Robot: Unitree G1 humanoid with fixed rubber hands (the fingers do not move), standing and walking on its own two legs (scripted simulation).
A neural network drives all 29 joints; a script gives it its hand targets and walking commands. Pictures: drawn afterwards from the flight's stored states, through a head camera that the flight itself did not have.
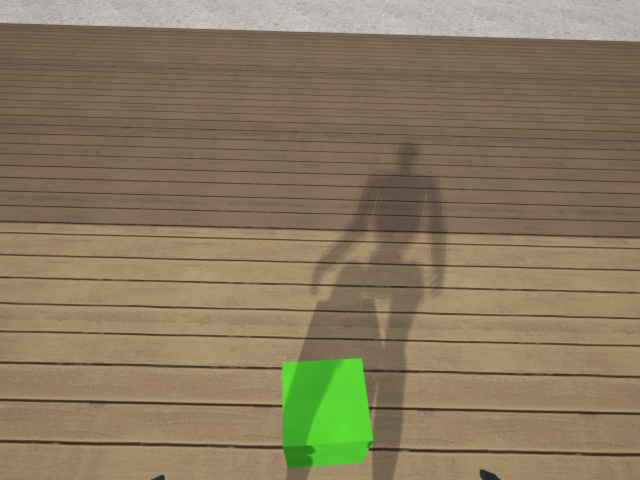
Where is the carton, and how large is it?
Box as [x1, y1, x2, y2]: [282, 358, 372, 467]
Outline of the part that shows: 361,358 282,363 283,449 288,467 362,462 372,441 372,435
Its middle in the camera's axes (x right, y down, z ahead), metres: +0.00 +0.47 +1.06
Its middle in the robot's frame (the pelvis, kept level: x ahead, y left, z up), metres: +0.38 -0.02 -0.64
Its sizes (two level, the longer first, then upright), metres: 0.210 0.200 0.250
